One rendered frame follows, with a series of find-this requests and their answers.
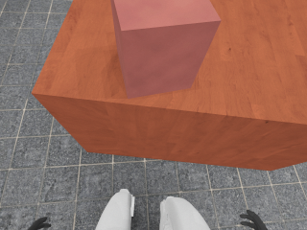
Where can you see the left robot hand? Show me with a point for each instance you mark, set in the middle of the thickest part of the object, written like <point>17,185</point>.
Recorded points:
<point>38,224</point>

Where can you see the right robot hand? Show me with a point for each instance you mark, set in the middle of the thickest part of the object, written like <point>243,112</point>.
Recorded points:
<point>257,224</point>

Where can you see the left robot thigh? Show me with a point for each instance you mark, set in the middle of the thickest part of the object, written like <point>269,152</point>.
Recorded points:
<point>118,212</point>

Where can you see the carton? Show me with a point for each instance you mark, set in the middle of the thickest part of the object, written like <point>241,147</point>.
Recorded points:
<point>161,44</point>

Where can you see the pedestal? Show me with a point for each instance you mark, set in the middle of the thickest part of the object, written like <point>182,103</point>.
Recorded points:
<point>247,106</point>

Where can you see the robot right shin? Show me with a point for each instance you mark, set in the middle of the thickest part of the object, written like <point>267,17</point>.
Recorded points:
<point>163,226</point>

